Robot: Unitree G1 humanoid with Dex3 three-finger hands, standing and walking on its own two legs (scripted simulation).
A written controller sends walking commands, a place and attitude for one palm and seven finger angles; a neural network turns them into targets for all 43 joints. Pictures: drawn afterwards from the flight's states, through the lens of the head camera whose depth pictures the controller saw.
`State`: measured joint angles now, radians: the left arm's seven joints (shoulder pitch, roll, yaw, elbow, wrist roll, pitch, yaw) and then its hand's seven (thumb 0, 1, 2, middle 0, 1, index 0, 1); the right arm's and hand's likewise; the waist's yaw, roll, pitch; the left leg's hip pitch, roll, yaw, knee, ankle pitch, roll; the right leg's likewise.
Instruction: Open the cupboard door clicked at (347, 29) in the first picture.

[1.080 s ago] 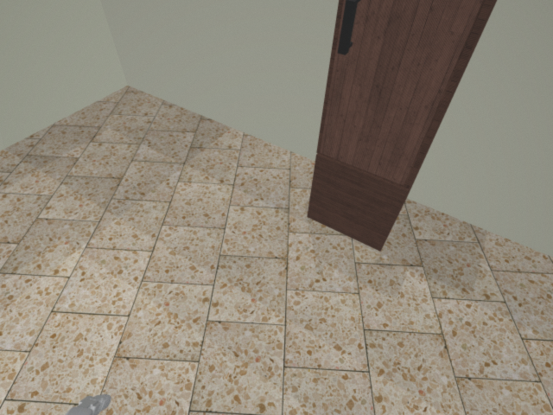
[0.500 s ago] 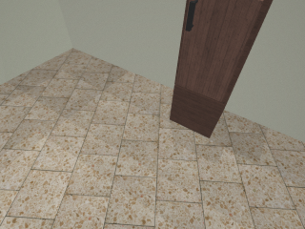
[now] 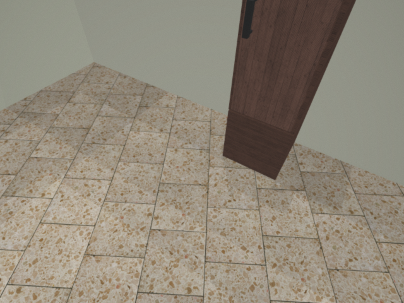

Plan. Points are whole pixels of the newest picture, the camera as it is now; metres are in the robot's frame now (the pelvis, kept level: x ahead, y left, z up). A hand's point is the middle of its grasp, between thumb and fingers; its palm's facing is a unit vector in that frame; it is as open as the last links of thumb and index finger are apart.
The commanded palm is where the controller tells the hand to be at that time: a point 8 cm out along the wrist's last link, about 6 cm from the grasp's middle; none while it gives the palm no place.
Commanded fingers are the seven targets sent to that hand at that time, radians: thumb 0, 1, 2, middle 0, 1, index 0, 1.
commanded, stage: look at it before walking up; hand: left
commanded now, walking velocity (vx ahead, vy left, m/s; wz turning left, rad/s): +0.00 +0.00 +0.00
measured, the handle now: (250, 17) +1.08 -0.13 +0.13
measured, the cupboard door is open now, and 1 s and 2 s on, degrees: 0 0 0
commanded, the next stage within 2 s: turn to face it in 0.56 s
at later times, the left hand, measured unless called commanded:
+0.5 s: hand out of the picture +0.09 +0.25 -0.15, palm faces -0.02 -0.94 -0.34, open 7.4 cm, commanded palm none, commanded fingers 0.00 0.90 0.90 -0.20 -0.30 -0.20 -0.30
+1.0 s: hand out of the picture +0.08 +0.20 -0.18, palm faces -0.12 -0.95 -0.28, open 7.4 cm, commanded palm none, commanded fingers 0.00 0.90 0.90 -0.20 -0.30 -0.20 -0.30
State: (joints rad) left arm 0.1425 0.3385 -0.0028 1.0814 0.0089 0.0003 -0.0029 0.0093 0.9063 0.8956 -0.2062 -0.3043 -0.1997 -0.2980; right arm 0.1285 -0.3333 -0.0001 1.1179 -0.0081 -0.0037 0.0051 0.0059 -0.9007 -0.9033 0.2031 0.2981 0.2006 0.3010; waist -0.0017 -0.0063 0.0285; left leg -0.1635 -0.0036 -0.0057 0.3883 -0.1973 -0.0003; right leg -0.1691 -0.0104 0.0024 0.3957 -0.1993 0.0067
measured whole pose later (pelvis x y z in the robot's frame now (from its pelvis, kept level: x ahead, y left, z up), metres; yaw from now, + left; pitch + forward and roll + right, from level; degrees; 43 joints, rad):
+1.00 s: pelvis +0.00 -0.01 -0.02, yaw -9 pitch -1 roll +2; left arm 0.20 0.27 0.03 0.99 0.01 0.07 -0.01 0.01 0.91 0.90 -0.20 -0.30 -0.20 -0.30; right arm 0.13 -0.24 -0.02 1.00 -0.01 0.03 -0.02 0.00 -0.90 -0.90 0.20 0.30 0.20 0.30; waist 0.02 -0.03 0.09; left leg -0.21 0.05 0.13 0.55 -0.31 -0.02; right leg -0.35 0.02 0.04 0.75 -0.39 0.01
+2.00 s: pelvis +0.00 +0.04 +0.00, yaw -28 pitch +0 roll -1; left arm 0.26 0.21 0.05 1.02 0.03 0.05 -0.01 0.01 0.91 0.90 -0.20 -0.30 -0.19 -0.30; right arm 0.40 -0.15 -0.02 1.06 -0.03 -0.02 -0.03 0.00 -0.90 -0.90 0.20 0.30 0.20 0.30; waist -0.03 -0.02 -0.02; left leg -0.13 -0.01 0.12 0.38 -0.27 0.07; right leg -0.38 -0.06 -0.04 0.84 -0.39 0.03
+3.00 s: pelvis +0.35 +0.02 -0.01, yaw -25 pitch +0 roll +2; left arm 0.20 0.15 0.08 1.01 0.03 0.01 -0.01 0.01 0.91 0.90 -0.20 -0.30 -0.19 -0.30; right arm 0.36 -0.14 -0.04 1.10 -0.02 -0.06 -0.02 0.00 -0.92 -0.90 0.20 0.30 0.20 0.30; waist -0.01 -0.02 -0.02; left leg -0.06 -0.06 0.23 0.32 -0.26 0.08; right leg -0.56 -0.13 -0.06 0.90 -0.19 0.02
